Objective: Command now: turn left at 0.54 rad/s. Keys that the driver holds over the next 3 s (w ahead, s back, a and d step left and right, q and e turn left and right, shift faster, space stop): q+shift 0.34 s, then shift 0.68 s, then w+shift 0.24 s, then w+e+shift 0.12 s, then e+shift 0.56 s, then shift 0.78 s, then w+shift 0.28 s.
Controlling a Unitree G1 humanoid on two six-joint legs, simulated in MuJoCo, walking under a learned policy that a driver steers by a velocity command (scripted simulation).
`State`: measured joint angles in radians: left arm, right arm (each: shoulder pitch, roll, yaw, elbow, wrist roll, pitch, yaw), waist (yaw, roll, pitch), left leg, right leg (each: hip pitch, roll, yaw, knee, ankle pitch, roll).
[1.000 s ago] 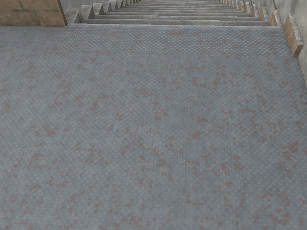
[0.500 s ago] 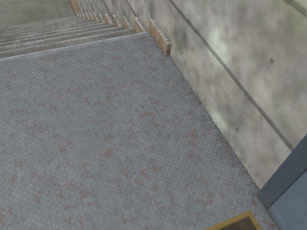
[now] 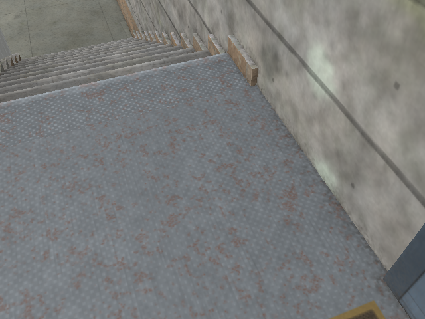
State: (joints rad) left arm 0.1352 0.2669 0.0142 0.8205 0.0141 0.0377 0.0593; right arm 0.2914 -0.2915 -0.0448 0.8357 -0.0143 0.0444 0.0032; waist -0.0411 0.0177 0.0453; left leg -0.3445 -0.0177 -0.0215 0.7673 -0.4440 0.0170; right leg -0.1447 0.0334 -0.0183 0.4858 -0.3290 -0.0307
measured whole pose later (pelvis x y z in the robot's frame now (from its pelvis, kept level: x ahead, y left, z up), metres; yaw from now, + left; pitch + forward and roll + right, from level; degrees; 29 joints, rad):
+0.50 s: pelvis +0.02 +0.07 +0.01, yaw +22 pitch +1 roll -2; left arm 0.13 0.34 0.04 0.77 0.02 0.06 0.02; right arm 0.25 -0.31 -0.07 0.70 0.00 0.05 -0.01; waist -0.02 -0.04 0.08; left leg -0.22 -0.17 -0.20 0.39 -0.16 0.12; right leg -0.54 -0.01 0.08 0.99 -0.30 0.06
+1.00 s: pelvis +0.09 +0.05 +0.01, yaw +27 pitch +0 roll +0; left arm 0.18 0.25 -0.02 0.83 0.02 0.02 0.03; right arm 0.26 -0.28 -0.01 0.86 -0.01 0.04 -0.02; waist -0.02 0.03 0.03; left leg -0.15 -0.08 -0.18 0.42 -0.24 0.03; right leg -0.17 0.05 0.04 0.42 -0.24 -0.03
